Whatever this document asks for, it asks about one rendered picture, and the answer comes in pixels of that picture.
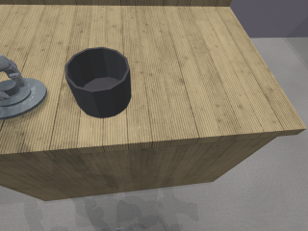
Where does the knob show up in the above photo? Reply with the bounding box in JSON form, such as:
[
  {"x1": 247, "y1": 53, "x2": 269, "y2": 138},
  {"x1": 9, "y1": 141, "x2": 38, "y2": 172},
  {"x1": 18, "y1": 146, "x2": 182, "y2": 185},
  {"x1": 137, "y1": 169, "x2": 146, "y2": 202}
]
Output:
[{"x1": 0, "y1": 80, "x2": 19, "y2": 96}]

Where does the pot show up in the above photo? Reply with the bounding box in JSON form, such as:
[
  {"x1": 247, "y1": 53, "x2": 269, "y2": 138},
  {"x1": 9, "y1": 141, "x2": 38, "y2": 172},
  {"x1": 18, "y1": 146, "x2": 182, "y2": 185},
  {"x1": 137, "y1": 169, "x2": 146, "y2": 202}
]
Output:
[{"x1": 64, "y1": 46, "x2": 132, "y2": 118}]

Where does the table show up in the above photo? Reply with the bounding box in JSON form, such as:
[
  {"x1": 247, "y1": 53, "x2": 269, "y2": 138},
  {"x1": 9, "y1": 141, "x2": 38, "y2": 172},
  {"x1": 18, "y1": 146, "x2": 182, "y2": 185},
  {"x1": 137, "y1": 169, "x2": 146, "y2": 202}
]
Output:
[{"x1": 0, "y1": 0, "x2": 307, "y2": 201}]

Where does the lid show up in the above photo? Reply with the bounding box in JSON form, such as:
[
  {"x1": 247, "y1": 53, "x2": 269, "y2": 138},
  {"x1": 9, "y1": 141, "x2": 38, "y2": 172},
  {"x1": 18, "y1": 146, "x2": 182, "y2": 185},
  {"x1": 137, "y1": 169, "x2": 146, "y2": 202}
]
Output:
[{"x1": 0, "y1": 78, "x2": 47, "y2": 120}]

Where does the left robot hand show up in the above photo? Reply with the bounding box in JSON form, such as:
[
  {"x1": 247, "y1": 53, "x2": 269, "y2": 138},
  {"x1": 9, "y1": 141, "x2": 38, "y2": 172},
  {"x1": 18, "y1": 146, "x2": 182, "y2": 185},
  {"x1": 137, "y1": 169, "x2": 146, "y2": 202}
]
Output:
[{"x1": 0, "y1": 54, "x2": 25, "y2": 101}]

